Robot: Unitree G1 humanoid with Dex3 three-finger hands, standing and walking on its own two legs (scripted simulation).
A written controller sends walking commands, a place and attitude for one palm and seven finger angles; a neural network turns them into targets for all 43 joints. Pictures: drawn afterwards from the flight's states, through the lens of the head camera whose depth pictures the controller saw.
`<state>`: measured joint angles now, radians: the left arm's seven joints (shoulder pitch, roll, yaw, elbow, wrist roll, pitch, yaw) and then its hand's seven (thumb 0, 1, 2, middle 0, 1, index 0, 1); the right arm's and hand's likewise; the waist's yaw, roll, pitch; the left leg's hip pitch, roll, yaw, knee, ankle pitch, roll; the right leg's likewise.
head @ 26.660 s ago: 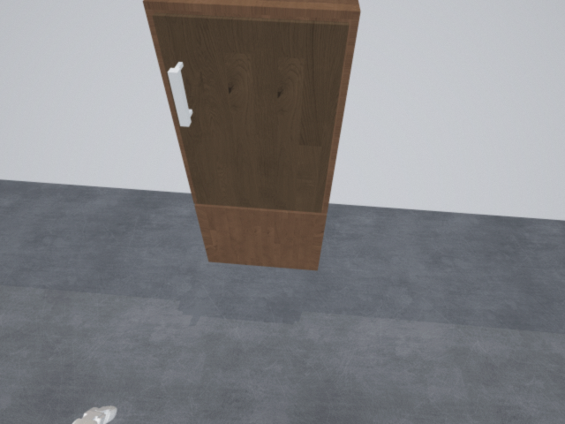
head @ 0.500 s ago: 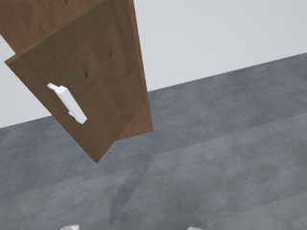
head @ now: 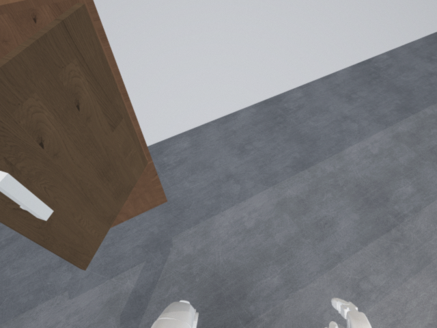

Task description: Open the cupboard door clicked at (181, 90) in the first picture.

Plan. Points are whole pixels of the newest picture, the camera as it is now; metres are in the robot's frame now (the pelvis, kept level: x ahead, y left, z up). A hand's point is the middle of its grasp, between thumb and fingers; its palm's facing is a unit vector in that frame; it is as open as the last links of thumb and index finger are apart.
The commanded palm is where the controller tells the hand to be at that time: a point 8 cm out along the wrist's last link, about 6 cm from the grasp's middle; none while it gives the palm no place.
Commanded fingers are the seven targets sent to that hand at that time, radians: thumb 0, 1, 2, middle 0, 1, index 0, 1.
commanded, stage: walk to a spot facing it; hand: left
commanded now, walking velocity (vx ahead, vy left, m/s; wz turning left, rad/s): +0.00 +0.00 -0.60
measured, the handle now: (15, 195) +0.30 +0.42 +0.04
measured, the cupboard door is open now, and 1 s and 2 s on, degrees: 44 44 44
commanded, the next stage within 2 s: turn to face it in 1.96 s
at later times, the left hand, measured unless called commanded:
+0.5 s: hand (139, 284) +0.21 +0.21 -0.17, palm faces -0.34 -0.90 -0.26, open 7.3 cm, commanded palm none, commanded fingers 0.00 0.90 0.90 -0.20 -0.30 -0.20 -0.30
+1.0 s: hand (183, 267) +0.25 +0.12 -0.18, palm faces -0.54 -0.82 -0.17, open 7.3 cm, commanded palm none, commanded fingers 0.00 0.90 0.90 -0.20 -0.30 -0.20 -0.30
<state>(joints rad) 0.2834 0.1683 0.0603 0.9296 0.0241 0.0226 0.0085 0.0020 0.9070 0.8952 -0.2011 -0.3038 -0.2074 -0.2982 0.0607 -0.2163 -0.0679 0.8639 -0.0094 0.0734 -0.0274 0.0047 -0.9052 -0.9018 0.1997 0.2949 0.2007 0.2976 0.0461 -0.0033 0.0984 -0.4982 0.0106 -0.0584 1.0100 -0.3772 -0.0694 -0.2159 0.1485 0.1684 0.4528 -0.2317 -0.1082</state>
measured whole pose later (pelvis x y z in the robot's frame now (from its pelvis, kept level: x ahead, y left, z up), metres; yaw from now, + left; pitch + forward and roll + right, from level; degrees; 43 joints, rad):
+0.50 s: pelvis +0.04 +0.03 -0.01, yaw -21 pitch +1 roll -1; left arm 0.14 0.27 0.08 0.88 0.03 0.06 -0.03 0.00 0.92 0.90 -0.19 -0.30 -0.20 -0.30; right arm 0.25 -0.21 -0.04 0.87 -0.03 0.02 -0.03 0.00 -0.90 -0.90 0.20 0.30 0.21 0.30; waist -0.01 0.01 0.13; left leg -0.15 0.11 0.16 0.52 -0.38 -0.03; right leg -0.43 -0.02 -0.05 0.81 -0.40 0.02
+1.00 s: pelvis +0.10 +0.00 -0.01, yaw -36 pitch +2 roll -1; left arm 0.25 0.20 0.06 0.90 0.02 0.03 -0.02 0.00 0.91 0.90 -0.20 -0.30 -0.21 -0.30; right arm 0.22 -0.20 -0.04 0.86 -0.02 0.01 -0.01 0.00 -0.90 -0.90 0.20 0.30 0.20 0.30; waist 0.01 -0.02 0.04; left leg -0.30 0.03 0.02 0.58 -0.39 -0.05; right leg -0.27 0.10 0.12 0.56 -0.33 -0.04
